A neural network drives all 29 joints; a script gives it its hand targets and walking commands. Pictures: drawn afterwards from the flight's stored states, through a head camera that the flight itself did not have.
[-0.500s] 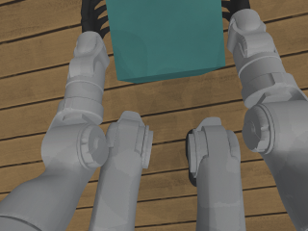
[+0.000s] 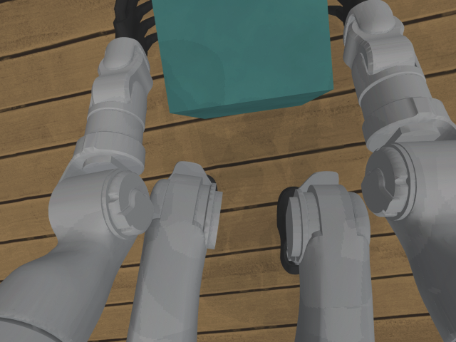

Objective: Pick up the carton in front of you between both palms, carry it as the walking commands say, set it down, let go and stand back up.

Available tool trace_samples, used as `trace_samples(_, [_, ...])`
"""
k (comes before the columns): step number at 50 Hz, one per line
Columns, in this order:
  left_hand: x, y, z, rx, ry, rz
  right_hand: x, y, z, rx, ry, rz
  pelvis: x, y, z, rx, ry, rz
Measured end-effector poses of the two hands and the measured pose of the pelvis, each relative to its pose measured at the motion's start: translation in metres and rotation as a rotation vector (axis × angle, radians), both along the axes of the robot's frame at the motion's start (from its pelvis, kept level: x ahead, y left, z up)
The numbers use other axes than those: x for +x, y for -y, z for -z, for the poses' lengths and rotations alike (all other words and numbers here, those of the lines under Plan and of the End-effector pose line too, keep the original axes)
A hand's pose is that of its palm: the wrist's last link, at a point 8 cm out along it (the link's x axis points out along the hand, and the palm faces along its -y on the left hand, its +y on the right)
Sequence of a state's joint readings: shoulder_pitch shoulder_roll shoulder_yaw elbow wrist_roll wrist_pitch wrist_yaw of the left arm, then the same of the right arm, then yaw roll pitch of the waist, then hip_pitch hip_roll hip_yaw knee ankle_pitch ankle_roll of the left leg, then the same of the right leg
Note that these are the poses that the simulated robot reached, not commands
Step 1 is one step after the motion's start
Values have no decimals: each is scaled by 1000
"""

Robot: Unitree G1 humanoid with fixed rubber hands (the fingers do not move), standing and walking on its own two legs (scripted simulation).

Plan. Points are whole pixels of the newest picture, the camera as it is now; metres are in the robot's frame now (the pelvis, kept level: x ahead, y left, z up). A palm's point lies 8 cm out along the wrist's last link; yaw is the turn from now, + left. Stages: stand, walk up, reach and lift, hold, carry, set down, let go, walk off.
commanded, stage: set down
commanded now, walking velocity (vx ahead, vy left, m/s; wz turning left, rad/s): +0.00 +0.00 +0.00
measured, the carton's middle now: (243, 47) +0.51 +0.02 -0.24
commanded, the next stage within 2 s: let go in 1.34 s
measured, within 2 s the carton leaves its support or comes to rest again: neither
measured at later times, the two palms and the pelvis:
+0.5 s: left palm (99, 32) +0.50 +0.21 -0.12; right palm out of the picture +0.56 -0.16 -0.12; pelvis +0.00 +0.01 +0.01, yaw +0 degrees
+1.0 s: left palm out of the picture +0.50 +0.21 +0.04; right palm out of the picture +0.56 -0.18 +0.04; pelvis +0.01 +0.00 +0.15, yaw +0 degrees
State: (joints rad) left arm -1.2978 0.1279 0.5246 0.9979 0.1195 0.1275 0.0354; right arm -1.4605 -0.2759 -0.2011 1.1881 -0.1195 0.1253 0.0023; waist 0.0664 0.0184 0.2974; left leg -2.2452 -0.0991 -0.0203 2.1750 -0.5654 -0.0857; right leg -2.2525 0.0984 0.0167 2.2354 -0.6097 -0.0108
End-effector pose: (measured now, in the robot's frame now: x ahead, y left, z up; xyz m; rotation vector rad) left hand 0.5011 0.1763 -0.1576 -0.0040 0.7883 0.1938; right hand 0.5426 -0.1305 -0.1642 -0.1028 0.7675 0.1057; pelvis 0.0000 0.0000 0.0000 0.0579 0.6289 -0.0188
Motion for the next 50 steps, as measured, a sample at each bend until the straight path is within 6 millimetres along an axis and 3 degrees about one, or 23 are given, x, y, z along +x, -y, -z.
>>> trace_samples(4, [-3, -1, 5, 8, 1, 7, -2, 3, 6, -7, 15, 6, -2, 0, 1, 2, 15, 0])
trace_samples(11, [-14, -27, 21, 51, -15, -53, -10, 43, 26, -62, 9, 96, -3, -2, 1, 0, 15, -3])
trace_samples(18, [-3, -36, 11, 44, 59, -69, 6, 45, 9, -49, 86, 94, -2, -5, 5, -3, 5, -6])
trace_samples(24, [1, -30, -27, 32, 131, -73, 15, 33, -34, -44, 146, 81, -1, -7, -8, -11, -6, -15])
trace_samples(34, [-5, -31, -107, 31, 132, -84, 11, 38, -114, -49, 114, 101, 3, -8, -68, -18, -104, -17])
trace_samples(50, [-4, -35, -199, 49, 152, -81, 15, 48, -202, -47, 135, 79, 12, -5, -147, -14, -177, -8])
